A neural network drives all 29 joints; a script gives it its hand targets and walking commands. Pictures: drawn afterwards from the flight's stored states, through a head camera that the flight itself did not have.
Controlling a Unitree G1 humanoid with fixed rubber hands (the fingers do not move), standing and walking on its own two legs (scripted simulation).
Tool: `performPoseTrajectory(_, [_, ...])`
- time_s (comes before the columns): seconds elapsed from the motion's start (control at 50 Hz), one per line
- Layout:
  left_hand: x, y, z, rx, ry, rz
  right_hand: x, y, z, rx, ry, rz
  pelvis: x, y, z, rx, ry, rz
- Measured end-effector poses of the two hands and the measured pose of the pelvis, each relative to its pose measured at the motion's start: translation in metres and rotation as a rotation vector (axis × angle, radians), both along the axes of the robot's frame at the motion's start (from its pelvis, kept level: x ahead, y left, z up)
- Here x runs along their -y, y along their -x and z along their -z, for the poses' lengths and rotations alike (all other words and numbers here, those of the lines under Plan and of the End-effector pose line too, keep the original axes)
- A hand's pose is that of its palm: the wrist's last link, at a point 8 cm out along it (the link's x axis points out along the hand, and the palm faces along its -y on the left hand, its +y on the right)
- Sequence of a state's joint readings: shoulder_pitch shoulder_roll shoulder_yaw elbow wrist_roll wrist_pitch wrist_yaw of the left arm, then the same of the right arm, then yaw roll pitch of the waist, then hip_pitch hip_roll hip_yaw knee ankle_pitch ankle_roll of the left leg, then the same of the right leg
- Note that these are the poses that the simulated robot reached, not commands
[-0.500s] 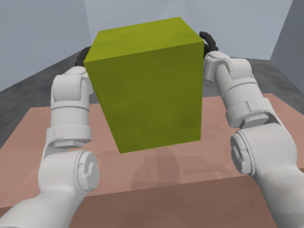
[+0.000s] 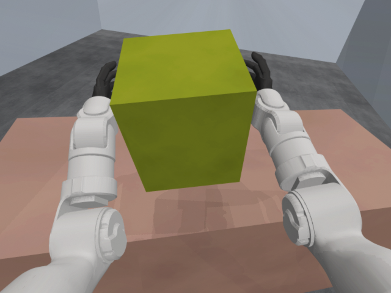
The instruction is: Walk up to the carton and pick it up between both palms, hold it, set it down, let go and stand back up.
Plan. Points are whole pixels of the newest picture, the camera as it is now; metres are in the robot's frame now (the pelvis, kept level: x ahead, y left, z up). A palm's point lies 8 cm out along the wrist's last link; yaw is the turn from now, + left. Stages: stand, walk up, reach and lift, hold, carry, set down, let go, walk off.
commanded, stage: set down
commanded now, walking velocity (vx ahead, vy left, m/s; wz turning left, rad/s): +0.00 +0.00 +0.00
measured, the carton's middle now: (185, 115) +0.41 -0.02 +0.21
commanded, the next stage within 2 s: none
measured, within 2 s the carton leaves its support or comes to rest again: neither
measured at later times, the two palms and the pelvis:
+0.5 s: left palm (114, 109) +0.41 +0.13 +0.23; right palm (265, 104) +0.38 -0.17 +0.25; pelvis +0.00 +0.01 +0.00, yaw -1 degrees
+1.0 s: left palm (121, 116) +0.42 +0.12 +0.20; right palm (262, 116) +0.39 -0.18 +0.21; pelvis +0.00 +0.00 +0.00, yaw -2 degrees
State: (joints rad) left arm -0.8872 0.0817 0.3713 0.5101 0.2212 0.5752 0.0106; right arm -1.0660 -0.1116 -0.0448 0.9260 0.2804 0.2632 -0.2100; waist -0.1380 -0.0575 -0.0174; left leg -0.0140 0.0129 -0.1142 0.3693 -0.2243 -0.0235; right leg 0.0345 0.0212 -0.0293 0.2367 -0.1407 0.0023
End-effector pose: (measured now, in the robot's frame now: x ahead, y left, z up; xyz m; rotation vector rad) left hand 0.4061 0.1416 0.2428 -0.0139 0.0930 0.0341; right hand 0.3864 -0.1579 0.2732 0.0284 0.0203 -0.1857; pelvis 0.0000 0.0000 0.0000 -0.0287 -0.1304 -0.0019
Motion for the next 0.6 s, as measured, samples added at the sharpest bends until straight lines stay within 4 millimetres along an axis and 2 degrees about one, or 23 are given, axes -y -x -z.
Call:
performPoseTrajectory(0.12, [0.003,0.001,0.01,-0.006,-0.006,-0.013,0.003,0.0,0.015,-0.001,-0.017,-0.002,-0.005,0.001,0.001,-0.017,0.003,-0.001])
performPoseTrajectory(0.32, [0.013,-0.003,-0.001,-0.016,-0.028,0.0,0.013,0.0,0.008,-0.009,-0.02,0.016,-0.009,0.001,0.0,-0.016,-0.004,0.015])
performPoseTrajectory(0.6, [0.017,0.001,0.028,-0.064,-0.031,0.01,0.017,0.005,0.034,-0.055,-0.01,0.026,-0.003,0.007,-0.001,-0.011,-0.01,0.021])
